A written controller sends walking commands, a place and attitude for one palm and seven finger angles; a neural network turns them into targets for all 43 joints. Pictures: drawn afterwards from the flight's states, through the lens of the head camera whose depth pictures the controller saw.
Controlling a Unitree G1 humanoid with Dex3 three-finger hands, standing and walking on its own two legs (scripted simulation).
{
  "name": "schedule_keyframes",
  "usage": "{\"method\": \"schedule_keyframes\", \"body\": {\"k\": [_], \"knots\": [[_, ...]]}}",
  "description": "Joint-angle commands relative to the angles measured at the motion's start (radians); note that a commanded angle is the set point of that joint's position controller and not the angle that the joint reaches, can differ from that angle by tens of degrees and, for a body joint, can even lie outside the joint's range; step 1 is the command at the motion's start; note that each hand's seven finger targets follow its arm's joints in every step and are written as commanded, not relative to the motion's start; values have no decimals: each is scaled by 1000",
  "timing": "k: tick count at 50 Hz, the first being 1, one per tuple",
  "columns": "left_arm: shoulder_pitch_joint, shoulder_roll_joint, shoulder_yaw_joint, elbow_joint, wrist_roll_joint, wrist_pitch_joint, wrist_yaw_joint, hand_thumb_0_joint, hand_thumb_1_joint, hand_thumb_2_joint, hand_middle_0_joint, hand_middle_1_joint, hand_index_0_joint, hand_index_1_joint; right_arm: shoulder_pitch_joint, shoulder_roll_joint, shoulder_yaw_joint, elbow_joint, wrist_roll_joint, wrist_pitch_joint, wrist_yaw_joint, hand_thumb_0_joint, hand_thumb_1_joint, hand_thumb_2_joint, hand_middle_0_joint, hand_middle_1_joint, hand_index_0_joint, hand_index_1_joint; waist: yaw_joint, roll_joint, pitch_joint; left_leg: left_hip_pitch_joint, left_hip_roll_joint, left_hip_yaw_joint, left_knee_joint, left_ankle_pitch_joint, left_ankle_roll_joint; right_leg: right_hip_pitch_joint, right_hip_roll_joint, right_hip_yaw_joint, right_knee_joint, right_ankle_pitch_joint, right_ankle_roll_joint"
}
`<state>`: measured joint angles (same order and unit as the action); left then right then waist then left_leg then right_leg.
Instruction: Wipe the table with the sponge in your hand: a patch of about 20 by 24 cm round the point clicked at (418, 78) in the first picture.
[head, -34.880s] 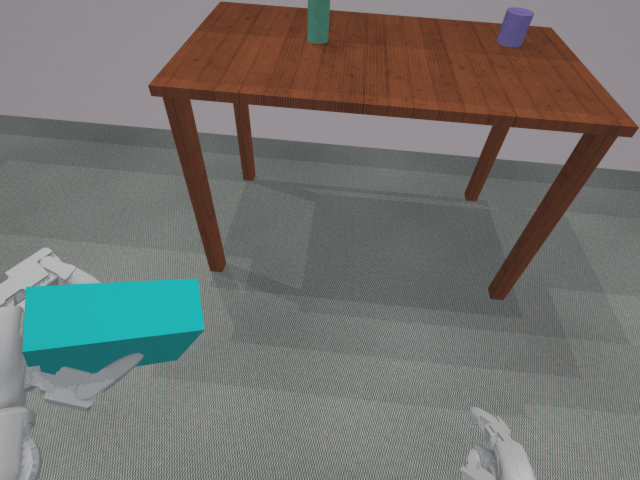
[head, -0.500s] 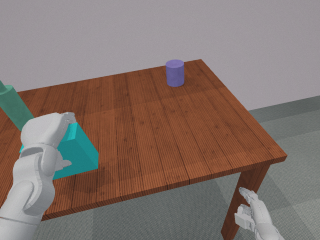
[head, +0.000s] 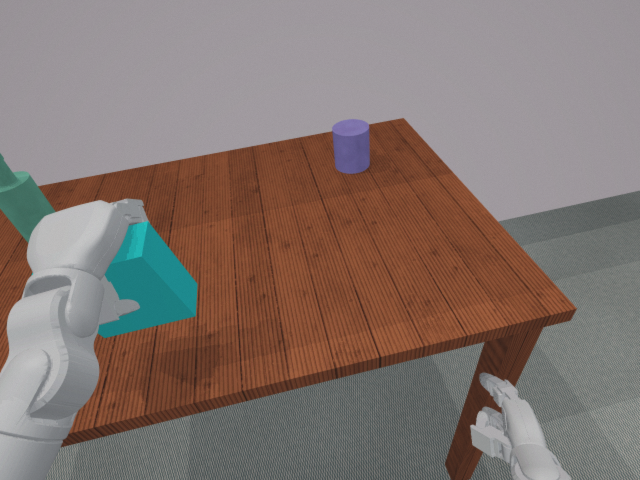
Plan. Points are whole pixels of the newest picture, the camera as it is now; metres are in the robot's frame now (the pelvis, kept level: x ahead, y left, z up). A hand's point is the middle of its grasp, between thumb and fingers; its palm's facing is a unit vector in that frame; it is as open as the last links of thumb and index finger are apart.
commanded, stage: lift the sponge slowly off the table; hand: left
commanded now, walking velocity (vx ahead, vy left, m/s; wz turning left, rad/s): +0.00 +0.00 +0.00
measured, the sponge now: (134, 293) +0.26 +0.28 +0.14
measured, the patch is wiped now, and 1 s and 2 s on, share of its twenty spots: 0.95 0.95 0.95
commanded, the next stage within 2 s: bring the sponge back beside the body in 0.28 s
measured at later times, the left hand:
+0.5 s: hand (114, 259) +0.26 +0.27 +0.20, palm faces +0.22 -0.09 -0.97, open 9.3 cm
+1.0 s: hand (104, 290) +0.22 +0.27 +0.19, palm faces +0.22 -0.10 -0.97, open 9.3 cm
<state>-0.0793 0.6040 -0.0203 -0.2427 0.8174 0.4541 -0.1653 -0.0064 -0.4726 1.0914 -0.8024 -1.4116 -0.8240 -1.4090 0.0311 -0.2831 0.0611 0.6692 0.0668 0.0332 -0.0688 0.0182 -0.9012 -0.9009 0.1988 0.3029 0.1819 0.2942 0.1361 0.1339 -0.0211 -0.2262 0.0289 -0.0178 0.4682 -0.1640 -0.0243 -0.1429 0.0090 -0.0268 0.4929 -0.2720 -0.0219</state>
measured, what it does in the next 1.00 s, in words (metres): stands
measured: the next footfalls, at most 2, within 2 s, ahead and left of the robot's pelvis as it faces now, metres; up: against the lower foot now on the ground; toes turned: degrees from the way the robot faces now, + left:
none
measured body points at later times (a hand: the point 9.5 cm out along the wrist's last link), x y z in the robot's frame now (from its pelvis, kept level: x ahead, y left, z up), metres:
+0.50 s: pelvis -0.01 +0.00 +0.00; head -0.05 -0.05 +0.44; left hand +0.24 +0.27 +0.26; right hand +0.25 -0.19 -0.07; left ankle +0.06 +0.14 -0.74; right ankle +0.00 -0.11 -0.74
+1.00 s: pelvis -0.01 +0.00 +0.00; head -0.05 -0.05 +0.44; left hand +0.21 +0.27 +0.24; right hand +0.25 -0.19 -0.07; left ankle +0.06 +0.14 -0.74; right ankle +0.00 -0.11 -0.74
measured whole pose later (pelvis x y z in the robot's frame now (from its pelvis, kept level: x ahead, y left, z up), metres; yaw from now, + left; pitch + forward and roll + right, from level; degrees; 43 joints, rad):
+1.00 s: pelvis -0.01 +0.00 +0.00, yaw +0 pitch -6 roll +0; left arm 0.02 0.60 -0.01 -0.34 0.78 0.44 -0.13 -0.01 -0.47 1.09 -0.80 -1.41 -0.82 -1.41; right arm 0.03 -0.27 0.07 0.65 0.07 0.01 -0.08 0.02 -0.90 -0.90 0.20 0.30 0.18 0.29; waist 0.15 0.14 -0.01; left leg -0.22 0.03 -0.02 0.48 -0.15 -0.03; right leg -0.14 0.01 -0.02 0.51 -0.26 -0.02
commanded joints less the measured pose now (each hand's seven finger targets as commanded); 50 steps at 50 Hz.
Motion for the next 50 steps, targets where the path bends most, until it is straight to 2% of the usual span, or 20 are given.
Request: {"method": "schedule_keyframes", "body": {"k": [1,4,6,7,11,14,16,18,21,22,24,26,27,31,32,35,36,38,41,50], "knots": [[-359,289,188,-210,30,-7,49,0,100,1300,-1200,-1600,-1200,-1600,-304,-70,-22,-221,6,-77,-7,0,-900,-900,200,300,200,300,11,-53,-196,116,-53,-22,-43,76,48,-32,16,87,-117,96,-49],[-339,277,173,-160,25,-2,44,0,100,1300,-1200,-1600,-1200,-1600,-278,-75,-24,-210,-1,-74,-11,0,-900,-900,200,300,200,300,16,-59,-189,107,-54,-16,-38,83,48,-34,8,58,-117,109,-44],[-394,307,192,-201,28,-4,41,0,100,1300,-1200,-1600,-1200,-1600,-306,-72,-22,-216,9,-82,-15,0,-900,-900,200,300,200,300,8,-48,-199,116,-55,-26,-40,63,46,-38,15,96,-119,79,-50],[-402,275,159,-185,24,-3,38,0,100,1300,-1200,-1600,-1200,-1600,-295,-69,-20,-219,3,-81,-17,0,-900,-900,200,300,200,300,11,-48,-193,109,-56,-18,-36,58,47,-42,6,70,-121,74,-46],[-406,283,171,-170,19,-4,33,0,100,1300,-1200,-1600,-1200,-1600,-304,-68,-20,-219,12,-87,-20,0,-900,-900,200,300,200,300,8,-53,-183,102,-52,-30,-49,24,42,-51,13,92,-121,38,-51],[-391,248,137,-121,18,0,26,0,100,1300,-1200,-1600,-1200,-1600,-280,-74,-20,-210,7,-77,-21,0,-900,-900,200,300,200,300,6,-69,-168,93,-50,-21,-55,10,42,-60,8,55,-127,33,-42],[-418,264,148,-194,23,-7,31,0,100,1300,-1200,-1600,-1200,-1600,-304,-66,-18,-227,13,-85,-18,0,-900,-900,200,300,200,300,10,-22,-201,103,-50,-29,-60,4,41,-45,15,78,-115,24,-51],[-404,248,139,-160,25,-6,37,0,100,1300,-1200,-1600,-1200,-1600,-285,-65,-17,-216,9,-85,-15,0,-900,-900,200,300,200,300,11,-51,-196,93,-50,-26,-63,10,40,-45,12,51,-112,29,-45],[-404,302,192,-183,31,-4,48,0,100,1300,-1200,-1600,-1200,-1600,-291,-73,-21,-219,7,-79,-16,0,-900,-900,200,300,200,300,16,-43,-201,93,-48,-30,-64,3,40,-38,21,83,-115,18,-54],[-386,263,162,-191,28,-3,49,0,100,1300,-1200,-1600,-1200,-1600,-292,-65,-17,-231,4,-78,-13,0,-900,-900,200,300,200,300,24,-45,-214,89,-51,-22,-56,25,40,-25,11,63,-107,40,-52],[-340,258,169,-190,21,0,54,0,100,1300,-1200,-1600,-1200,-1600,-285,-68,-20,-225,1,-70,-8,0,-900,-900,200,300,200,300,25,-58,-203,93,-49,-18,-56,42,40,-29,14,55,-109,58,-48],[-300,296,216,-233,12,1,60,0,100,1300,-1200,-1600,-1200,-1600,-300,-70,-20,-233,6,-69,-5,0,-900,-900,200,300,200,300,29,-44,-203,90,-48,-26,-56,41,39,-23,21,84,-108,53,-54],[-291,253,183,-225,8,5,60,0,100,1300,-1200,-1600,-1200,-1600,-297,-64,-17,-237,4,-66,-4,0,-900,-900,200,300,200,300,26,-55,-193,83,-48,-17,-51,38,39,-30,14,65,-107,51,-49],[-278,260,189,-252,2,4,63,0,100,1300,-1200,-1600,-1200,-1600,-303,-67,-19,-237,10,-67,-6,0,-900,-900,200,300,200,300,15,-44,-169,89,-46,-22,-55,7,39,-53,22,86,-119,20,-51],[-278,222,152,-252,-2,5,62,0,100,1300,-1200,-1600,-1200,-1600,-299,-61,-17,-243,7,-69,-9,0,-900,-900,200,300,200,300,16,-42,-162,86,-48,-17,-51,-3,40,-60,14,68,-120,10,-45],[-280,246,163,-235,6,-5,67,0,100,1300,-1200,-1600,-1200,-1600,-281,-68,-23,-225,3,-73,-15,0,-900,-900,200,300,200,300,12,-64,-153,98,-50,-19,-50,-15,43,-72,14,71,-132,-3,-41],[-292,258,170,-261,10,-6,67,0,100,1300,-1200,-1600,-1200,-1600,-303,-67,-19,-236,7,-82,-18,0,-900,-900,200,300,200,300,10,-25,-154,97,-49,-26,-53,-28,40,-68,19,100,-129,-17,-52],[-286,254,167,-236,16,-12,72,0,100,1300,-1200,-1600,-1200,-1600,-284,-66,-20,-222,1,-87,-20,0,-900,-900,200,300,200,300,11,-55,-164,101,-51,-21,-44,-9,40,-68,14,81,-129,-10,-46],[-273,261,178,-295,13,-22,74,0,100,1300,-1200,-1600,-1200,-1600,-304,-62,-21,-233,1,-92,-21,0,-900,-900,200,300,200,300,16,-11,-164,107,-51,-28,-53,-16,40,-54,21,102,-126,-9,-54],[-127,252,209,-297,-2,-32,87,0,100,1300,-1200,-1600,-1200,-1600,-281,-64,-27,-223,-9,-82,-8,0,-900,-900,200,300,200,300,31,-62,-159,98,-48,-18,-50,23,41,-42,16,72,-124,34,-43]]}}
